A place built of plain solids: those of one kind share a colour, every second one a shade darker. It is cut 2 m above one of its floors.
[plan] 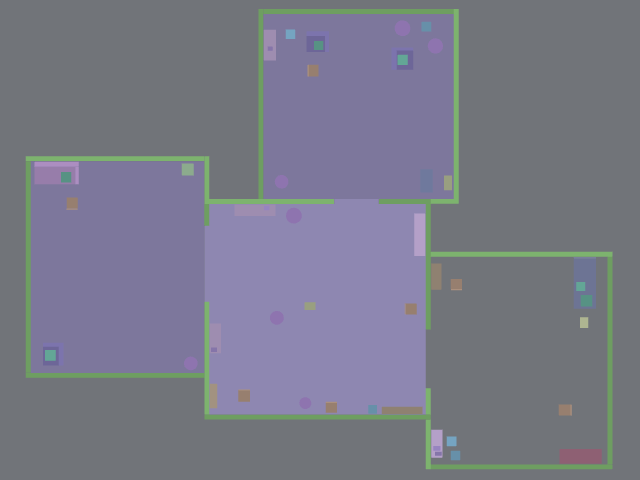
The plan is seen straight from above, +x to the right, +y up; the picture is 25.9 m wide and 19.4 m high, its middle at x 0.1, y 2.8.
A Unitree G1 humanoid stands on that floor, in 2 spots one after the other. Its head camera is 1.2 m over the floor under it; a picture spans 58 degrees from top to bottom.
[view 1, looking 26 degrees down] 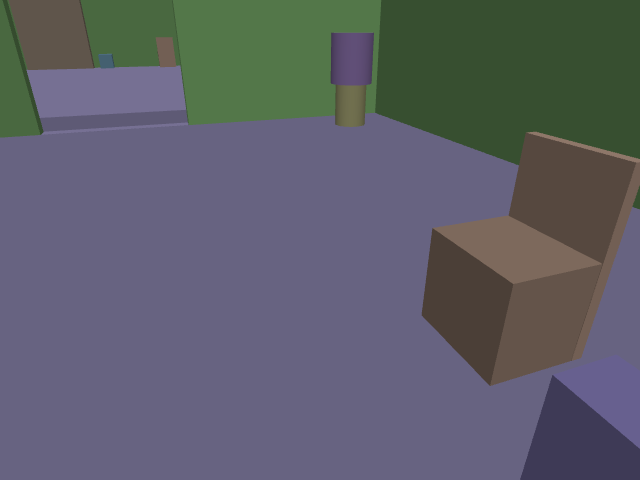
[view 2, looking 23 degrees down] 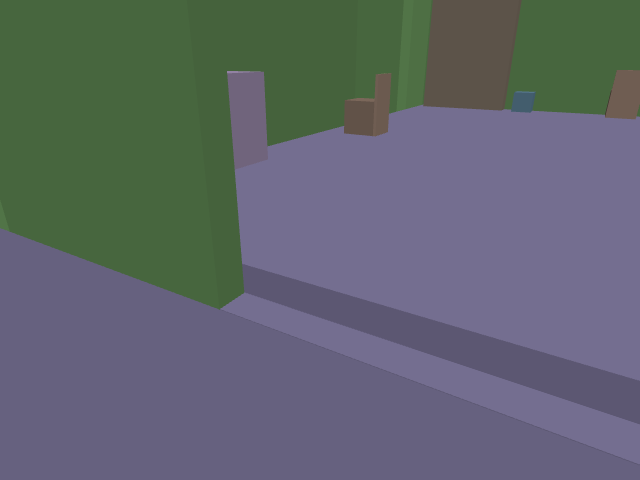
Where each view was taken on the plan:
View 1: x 1.05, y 10.81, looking -110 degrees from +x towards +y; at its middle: floor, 2.74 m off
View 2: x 1.05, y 5.83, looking -59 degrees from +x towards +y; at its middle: floor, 2.62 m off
